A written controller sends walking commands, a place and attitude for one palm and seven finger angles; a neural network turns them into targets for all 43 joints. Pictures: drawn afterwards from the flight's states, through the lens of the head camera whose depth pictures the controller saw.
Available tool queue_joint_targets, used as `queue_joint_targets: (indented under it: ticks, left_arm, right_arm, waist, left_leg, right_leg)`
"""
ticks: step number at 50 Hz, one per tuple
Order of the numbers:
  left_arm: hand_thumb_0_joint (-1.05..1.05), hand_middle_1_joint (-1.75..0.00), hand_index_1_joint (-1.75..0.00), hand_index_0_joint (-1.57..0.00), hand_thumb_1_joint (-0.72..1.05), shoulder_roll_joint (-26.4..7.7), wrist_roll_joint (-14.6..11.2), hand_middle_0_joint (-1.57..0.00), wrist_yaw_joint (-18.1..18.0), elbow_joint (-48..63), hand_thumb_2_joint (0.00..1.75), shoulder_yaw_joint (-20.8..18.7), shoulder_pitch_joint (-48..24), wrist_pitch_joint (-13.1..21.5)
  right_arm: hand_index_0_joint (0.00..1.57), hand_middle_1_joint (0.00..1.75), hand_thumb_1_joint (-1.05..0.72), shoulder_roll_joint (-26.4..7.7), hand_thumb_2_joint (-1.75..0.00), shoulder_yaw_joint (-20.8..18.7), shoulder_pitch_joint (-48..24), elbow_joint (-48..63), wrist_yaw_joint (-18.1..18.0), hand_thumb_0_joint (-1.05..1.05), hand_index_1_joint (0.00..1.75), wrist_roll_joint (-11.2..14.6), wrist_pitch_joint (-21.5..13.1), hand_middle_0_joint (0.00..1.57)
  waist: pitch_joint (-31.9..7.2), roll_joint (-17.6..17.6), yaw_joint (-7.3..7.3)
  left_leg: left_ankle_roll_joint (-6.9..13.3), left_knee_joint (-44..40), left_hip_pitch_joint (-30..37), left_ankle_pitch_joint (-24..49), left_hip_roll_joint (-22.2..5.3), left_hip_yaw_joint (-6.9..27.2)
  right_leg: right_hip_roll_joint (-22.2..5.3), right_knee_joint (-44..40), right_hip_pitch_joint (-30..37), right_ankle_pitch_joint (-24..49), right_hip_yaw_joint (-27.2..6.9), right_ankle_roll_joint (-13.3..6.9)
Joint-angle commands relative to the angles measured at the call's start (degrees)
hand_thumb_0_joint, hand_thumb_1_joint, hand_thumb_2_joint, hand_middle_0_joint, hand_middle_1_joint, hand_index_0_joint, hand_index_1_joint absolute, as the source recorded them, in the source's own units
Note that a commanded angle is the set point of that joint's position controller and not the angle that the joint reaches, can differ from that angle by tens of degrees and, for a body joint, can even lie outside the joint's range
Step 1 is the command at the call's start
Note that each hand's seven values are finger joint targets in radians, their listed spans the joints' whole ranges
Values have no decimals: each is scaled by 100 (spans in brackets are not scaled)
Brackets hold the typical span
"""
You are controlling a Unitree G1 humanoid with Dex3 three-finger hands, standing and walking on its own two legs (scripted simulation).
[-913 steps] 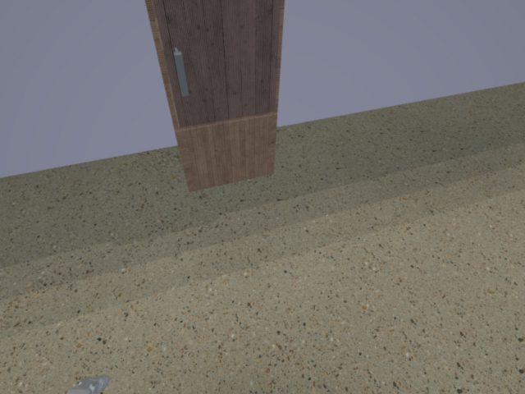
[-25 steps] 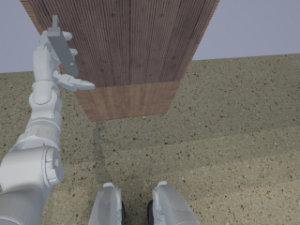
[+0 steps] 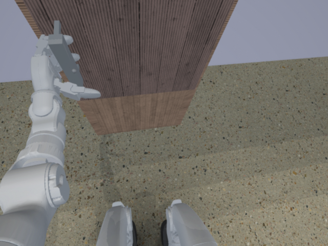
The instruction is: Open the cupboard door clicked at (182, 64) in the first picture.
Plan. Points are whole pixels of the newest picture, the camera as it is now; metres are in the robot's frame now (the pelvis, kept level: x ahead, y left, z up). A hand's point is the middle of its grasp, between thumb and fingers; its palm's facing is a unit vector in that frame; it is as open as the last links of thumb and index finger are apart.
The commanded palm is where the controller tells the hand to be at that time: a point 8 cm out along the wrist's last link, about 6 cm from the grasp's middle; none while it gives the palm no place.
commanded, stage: close the thumb around the handle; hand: left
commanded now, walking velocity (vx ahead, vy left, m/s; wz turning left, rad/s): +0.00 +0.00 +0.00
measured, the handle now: (68, 57) +0.56 +0.18 +0.03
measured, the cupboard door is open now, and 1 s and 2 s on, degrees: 0 1 38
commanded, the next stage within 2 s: pull the door open along its arc in 0.72 s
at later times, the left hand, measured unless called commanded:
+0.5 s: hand (76, 74) +0.51 +0.16 +0.04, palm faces +0.09 -1.00 -0.01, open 7.9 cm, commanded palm +0.48 +0.20 +0.04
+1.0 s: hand (78, 75) +0.51 +0.16 +0.04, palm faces +0.11 -0.99 -0.01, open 6.1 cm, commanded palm +0.46 +0.20 +0.04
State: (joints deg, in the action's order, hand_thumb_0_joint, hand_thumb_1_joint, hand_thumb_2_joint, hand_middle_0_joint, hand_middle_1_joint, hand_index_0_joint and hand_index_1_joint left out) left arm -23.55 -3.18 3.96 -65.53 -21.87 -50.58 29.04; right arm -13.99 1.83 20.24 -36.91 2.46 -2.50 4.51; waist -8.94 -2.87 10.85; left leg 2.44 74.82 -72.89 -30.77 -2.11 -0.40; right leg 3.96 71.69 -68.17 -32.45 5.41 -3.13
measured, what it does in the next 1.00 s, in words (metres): stands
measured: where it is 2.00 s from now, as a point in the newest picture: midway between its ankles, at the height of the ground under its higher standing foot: outside the picture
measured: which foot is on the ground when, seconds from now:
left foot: down 0.00-1.00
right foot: down 0.00-1.00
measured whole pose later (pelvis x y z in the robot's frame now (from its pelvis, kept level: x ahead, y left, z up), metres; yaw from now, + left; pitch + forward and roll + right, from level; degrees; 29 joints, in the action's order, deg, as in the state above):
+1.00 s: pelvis +0.00 +0.00 +0.00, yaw +0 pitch +28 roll -3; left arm -20.6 -4.0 1.7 -63.0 -20.0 -46.9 30.0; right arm -14.0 1.0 19.8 -36.9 2.9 -2.4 5.5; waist -9.1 -2.9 10.1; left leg 2.4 73.7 -71.1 -30.6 -2.0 -1.0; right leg 3.9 71.1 -66.8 -32.3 4.6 -3.1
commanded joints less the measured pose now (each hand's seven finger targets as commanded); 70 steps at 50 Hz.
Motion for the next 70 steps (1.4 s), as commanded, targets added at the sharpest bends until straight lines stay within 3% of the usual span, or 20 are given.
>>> queue_joint_targets:
  ticks: [1,4,9,17,20,24,26,30,32,36,41,42,45,50,56,58,62,63,65,70]
  left_arm:
    - [0,-120,-120,-30,-50,-1093,-44,-30,-7,1194,30,6,-2017,444]
    - [0,-122,-122,-31,-33,-938,-81,-31,42,1154,37,130,-2082,400]
    - [0,-125,-125,-33,-5,-754,-103,-33,-12,1306,49,244,-2297,541]
    - [0,-130,-130,-36,40,-809,49,-36,-149,1073,68,261,-2582,667]
    - [0,-131,-131,-38,56,-1012,48,-38,-154,973,76,88,-2444,605]
    - [0,-134,-134,-39,79,-860,31,-39,-140,966,85,238,-2539,525]
    - [0,-135,-135,-40,90,-1060,40,-40,-168,1087,90,62,-2560,534]
    - [0,-135,-135,-40,90,-787,18,-40,-194,1202,90,230,-2574,574]
    - [0,-135,-135,-40,90,-1011,19,-40,-196,1184,90,55,-2442,591]
    - [0,-135,-135,-40,90,-919,42,-40,-238,1138,90,144,-2466,567]
    - [0,-135,-135,-40,90,-1048,70,-40,-202,1134,90,54,-2311,596]
    - [0,-135,-135,-40,90,-861,48,-40,-187,1167,90,206,-2448,610]
    - [0,-135,-135,-40,90,-900,-5,-40,-152,1451,90,122,-2052,650]
    - [0,-135,-135,-40,90,-631,-153,-40,-96,1910,90,248,-1133,610]
    - [0,-135,-135,-40,90,70,-345,-40,-87,2821,90,658,638,519]
    - [0,-135,-135,-40,90,310,-404,-40,-97,3292,90,858,1354,515]
    - [0,-135,-135,-40,90,898,-482,-40,-148,4182,90,1460,2450,478]
    - [0,-135,-135,-40,90,1209,-890,-40,-1039,4468,90,699,2649,435]
    - [0,-135,-135,-40,90,2030,-587,-40,-1735,4669,90,1568,3289,306]
    - [0,-135,-135,-40,90,2581,258,-40,-3025,5340,90,2232,3929,339]
  right_arm:
    - [20,30,-90,-1020,-90,-402,1035,222,-25,0,30,0,-9,20]
    - [20,30,-90,-1020,-90,-413,1019,240,-31,0,30,28,17,20]
    - [20,30,-90,-1020,-90,-438,959,208,-43,0,30,23,-7,20]
    - [20,30,-90,-1069,-90,-427,935,161,-53,0,30,-39,-24,20]
    - [20,30,-90,-1091,-90,-420,909,188,-53,0,30,-31,4,20]
    - [20,30,-90,-1058,-90,-393,891,231,-63,0,30,-12,27,20]
    - [20,30,-90,-1074,-90,-410,928,222,-63,0,30,-19,21,20]
    - [20,30,-90,-1034,-90,-416,951,205,-47,0,30,-30,20,20]
    - [20,30,-90,-1069,-90,-424,981,208,-55,0,30,-30,21,20]
    - [20,30,-90,-1030,-90,-409,951,182,-39,0,30,-23,31,20]
    - [20,30,-90,-1018,-90,-407,949,205,-49,0,30,-16,25,20]
    - [20,30,-90,-1006,-90,-405,971,191,-54,0,30,-24,12,20]
    - [20,30,-90,-1003,-90,-438,936,254,-41,0,30,-13,28,20]
    - [20,30,-90,-944,-90,-465,790,409,2,0,30,50,49,20]
    - [20,30,-90,-843,-90,-525,573,652,58,0,30,152,20,20]
    - [20,30,-90,-808,-90,-542,464,745,90,0,30,178,-16,20]
    - [20,30,-90,-742,-90,-569,248,930,120,0,30,211,-97,20]
    - [20,30,-90,-602,-90,-571,69,976,107,0,30,138,-136,20]
    - [20,30,-90,-534,-90,-553,-41,994,208,0,30,92,-207,20]
    - [20,30,-90,-428,-90,-580,-320,1050,319,0,30,-82,-289,20]
  waist:
    - [-3087,-608,-22]
    - [-2942,-445,46]
    - [-2922,-668,68]
    - [-2922,-681,148]
    - [-3032,-719,25]
    - [-3047,-670,102]
    - [-3118,-616,58]
    - [-3190,-614,102]
    - [-3222,-605,27]
    - [-2982,-535,85]
    - [-3025,-557,4]
    - [-3018,-538,108]
    - [-3374,-695,-109]
    - [-3386,-549,-293]
    - [-3140,-49,-539]
    - [-3121,-179,-681]
    - [-2691,101,-738]
    - [-2617,35,-1120]
    - [-2375,85,-935]
    - [-2341,336,-958]
  left_leg:
    - [-61,-676,2736,2576,77,442]
    - [-49,-705,2667,2446,88,450]
    - [-97,-731,3038,2494,68,532]
    - [-98,-699,3016,2280,64,623]
    - [-128,-709,2996,2261,67,627]
    - [-102,-690,2881,2281,74,604]
    - [-91,-671,2835,2237,69,585]
    - [-103,-681,3026,2446,60,617]
    - [-109,-686,2995,2463,55,614]
    - [-84,-694,2794,2276,68,540]
    - [-73,-684,2666,2250,94,474]
    - [-65,-693,2772,2302,81,514]
    - [-104,-726,2987,2585,91,478]
    - [-92,-860,2966,2685,119,352]
    - [-68,-1099,2853,2806,176,174]
    - [-87,-1162,3021,2990,179,139]
    - [-61,-1262,2946,2918,208,79]
    - [-138,-1338,2918,2967,194,-5]
    - [-197,-1305,3053,3028,179,58]
    - [-228,-1219,2985,3037,198,125]
  right_leg:
    - [8,-902,1294,2446,-449,182]
    - [7,-937,1258,2364,-445,202]
    - [5,-923,867,2147,-377,168]
    - [3,-847,599,1834,-359,154]
    - [3,-843,691,1790,-349,144]
    - [3,-833,764,1899,-368,169]
    - [6,-846,851,1884,-393,176]
    - [11,-836,803,2008,-356,174]
    - [18,-808,882,2048,-374,158]
    - [18,-903,925,1995,-406,184]
    - [9,-904,1124,2088,-459,186]
    - [14,-889,1019,2114,-437,182]
    - [2,-873,1262,2363,-451,165]
    - [-1,-963,1731,2719,-484,174]
    - [-40,-1131,2429,3326,-513,199]
    - [-65,-1126,2504,3503,-493,184]
    - [-119,-1200,2738,3740,-500,193]
    - [-136,-1204,2753,3677,-405,193]
    - [-146,-1190,2491,3510,-308,192]
    - [-195,-1021,2462,3494,-310,171]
